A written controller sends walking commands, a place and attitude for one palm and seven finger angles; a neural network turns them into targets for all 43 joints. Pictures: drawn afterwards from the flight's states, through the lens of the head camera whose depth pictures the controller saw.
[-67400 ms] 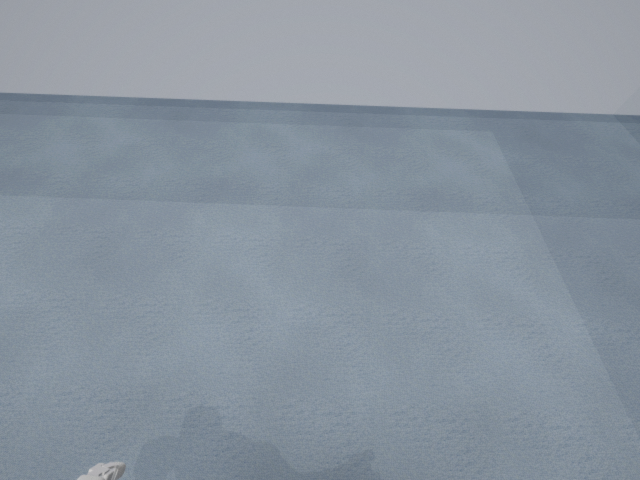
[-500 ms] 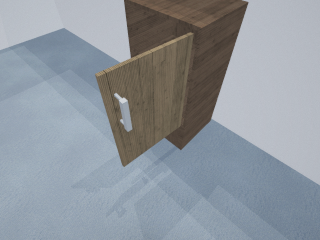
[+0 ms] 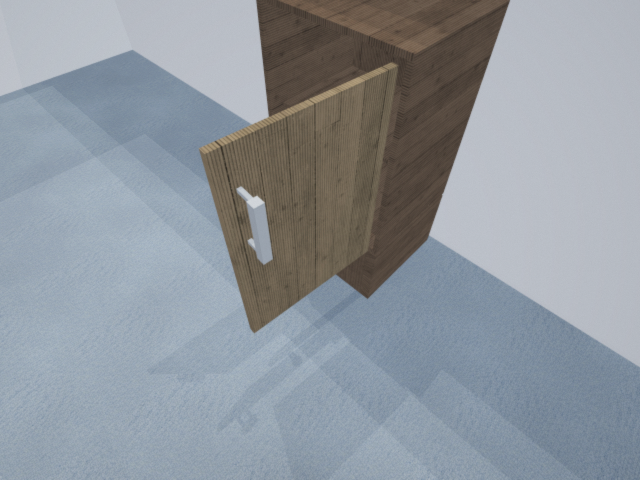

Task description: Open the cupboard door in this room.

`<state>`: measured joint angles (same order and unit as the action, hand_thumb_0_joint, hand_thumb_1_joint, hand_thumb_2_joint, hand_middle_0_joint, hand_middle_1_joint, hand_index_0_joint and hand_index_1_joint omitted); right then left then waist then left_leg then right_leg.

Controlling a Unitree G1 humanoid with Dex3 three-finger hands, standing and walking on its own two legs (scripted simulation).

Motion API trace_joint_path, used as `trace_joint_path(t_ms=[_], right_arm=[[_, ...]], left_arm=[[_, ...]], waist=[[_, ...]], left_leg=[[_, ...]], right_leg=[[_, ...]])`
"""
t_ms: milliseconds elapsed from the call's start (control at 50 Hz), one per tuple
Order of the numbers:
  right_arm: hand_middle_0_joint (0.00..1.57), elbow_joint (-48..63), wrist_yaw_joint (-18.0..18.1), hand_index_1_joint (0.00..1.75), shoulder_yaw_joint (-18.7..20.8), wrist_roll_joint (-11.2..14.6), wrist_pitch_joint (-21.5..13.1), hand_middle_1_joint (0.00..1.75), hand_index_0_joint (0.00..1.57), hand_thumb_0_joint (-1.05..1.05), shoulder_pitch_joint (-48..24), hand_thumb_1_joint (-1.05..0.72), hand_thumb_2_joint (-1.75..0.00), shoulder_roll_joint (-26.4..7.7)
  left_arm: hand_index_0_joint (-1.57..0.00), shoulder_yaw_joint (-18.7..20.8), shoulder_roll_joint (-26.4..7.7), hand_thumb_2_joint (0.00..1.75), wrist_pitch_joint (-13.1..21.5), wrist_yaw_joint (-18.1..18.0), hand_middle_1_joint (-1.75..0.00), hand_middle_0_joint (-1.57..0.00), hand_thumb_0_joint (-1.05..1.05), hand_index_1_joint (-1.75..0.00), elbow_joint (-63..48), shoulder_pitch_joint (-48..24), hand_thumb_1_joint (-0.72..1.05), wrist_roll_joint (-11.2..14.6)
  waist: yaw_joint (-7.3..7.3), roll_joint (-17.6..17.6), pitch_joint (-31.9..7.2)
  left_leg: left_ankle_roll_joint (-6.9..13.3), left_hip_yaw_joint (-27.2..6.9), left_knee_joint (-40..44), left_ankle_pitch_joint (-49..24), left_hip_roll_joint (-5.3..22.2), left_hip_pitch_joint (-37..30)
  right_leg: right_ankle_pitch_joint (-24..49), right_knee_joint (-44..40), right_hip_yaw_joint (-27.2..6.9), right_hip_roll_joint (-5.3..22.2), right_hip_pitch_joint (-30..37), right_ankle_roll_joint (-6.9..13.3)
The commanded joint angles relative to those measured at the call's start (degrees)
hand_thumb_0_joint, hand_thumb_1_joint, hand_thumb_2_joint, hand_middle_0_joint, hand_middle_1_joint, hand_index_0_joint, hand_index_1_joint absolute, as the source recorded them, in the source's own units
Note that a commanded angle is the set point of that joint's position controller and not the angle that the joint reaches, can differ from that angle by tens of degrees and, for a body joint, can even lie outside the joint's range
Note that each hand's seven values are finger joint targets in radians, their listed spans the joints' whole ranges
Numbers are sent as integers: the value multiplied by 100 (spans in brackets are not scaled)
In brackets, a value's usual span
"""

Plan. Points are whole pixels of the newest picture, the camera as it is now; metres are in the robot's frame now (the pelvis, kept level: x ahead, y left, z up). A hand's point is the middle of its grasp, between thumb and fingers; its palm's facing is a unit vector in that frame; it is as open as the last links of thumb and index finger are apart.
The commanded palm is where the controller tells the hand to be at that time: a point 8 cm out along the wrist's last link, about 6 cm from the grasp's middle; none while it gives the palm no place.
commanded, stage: look to check the result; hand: left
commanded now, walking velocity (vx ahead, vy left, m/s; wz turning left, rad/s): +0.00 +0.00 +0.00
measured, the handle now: (254, 226) +0.53 +0.16 -0.06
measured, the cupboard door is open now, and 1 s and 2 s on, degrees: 84 84 84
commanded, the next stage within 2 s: stand and wait in 0.02 s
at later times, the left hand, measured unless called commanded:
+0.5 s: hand out of the picture +0.02 +0.20 -0.17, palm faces +0.01 -0.97 -0.26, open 7.4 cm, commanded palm none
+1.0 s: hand out of the picture +0.02 +0.19 -0.17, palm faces +0.01 -0.97 -0.26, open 7.4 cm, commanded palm none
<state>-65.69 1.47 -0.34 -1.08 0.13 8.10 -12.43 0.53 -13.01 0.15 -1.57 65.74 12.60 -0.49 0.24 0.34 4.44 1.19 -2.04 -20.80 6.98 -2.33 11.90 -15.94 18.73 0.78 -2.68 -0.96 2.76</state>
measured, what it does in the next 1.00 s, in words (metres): stands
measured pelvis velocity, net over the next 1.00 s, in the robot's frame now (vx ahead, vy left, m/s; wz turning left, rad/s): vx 0.01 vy -0.01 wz -0.01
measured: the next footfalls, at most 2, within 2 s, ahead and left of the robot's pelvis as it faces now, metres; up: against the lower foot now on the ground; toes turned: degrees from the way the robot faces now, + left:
none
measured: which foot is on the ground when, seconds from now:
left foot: down 0.00-1.00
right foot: down 0.00-1.00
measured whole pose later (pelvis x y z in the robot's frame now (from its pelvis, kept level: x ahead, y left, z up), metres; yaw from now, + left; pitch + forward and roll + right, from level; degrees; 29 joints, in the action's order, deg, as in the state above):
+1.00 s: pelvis +0.01 -0.01 +0.00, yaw +0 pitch -2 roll +1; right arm -66.4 1.8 -0.2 -1.1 -0.1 9.8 -12.3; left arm 0.5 -11.8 0.5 -1.9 65.3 13.4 -0.5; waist 0.0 0.4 3.8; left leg 0.1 -2.0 -21.0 7.8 -1.5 11.3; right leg -16.4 18.6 0.6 -3.5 -0.3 3.8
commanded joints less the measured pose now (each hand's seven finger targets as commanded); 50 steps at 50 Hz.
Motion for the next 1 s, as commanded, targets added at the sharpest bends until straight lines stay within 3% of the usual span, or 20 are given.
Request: trace_joint_path(t_ms=[0, 300, 660, 940, 980], right_arm=[[20, 180, 72, 30, 163, 19, -68, 30, 20, 0, 67, -90, -90, -874], [20, 170, 79, 30, 165, 18, -110, 30, 20, 0, 115, -90, -90, -835], [20, 114, 78, 30, 144, 20, -81, 30, 20, 0, 240, -90, -90, -819], [20, 120, 97, 30, 157, 18, -89, 30, 20, 0, 248, -90, -90, -793], [20, 142, 104, 30, 164, 30, -87, 30, 20, 0, 233, -90, -90, -807]], left_arm=[[-20, 126, -806, 90, 98, -57, -30, -20, 0, -30, -198, 182, 90, 15], [-20, 150, -770, 90, 121, -71, -30, -20, 0, -30, -238, 232, 90, 7], [-20, 126, -762, 90, 111, -74, -30, -20, 0, -30, -212, 288, 90, 28], [-20, 140, -744, 90, 125, -94, -30, -20, 0, -30, -217, 316, 90, 28], [-20, 149, -736, 90, 130, -100, -30, -20, 0, -30, -226, 331, 90, 19]], waist=[[-64, -47, -266], [-43, -32, -267], [-49, 3, -157], [-44, -39, -289], [-36, -166, -226]], left_leg=[[164, -689, 186, -849, 778, -674], [166, -634, 135, -1156, 760, -707], [134, -604, 161, -873, 748, -637], [133, -523, 26, -1083, 754, -683], [141, -483, -5, -1063, 759, -670]], right_leg=[[747, -452, -554, 840, -673, 13], [1120, -419, -534, 877, -611, 13], [904, -473, -580, 849, -650, 30], [1416, -412, -603, 871, -554, -11], [1516, -435, -582, 869, -577, -47]])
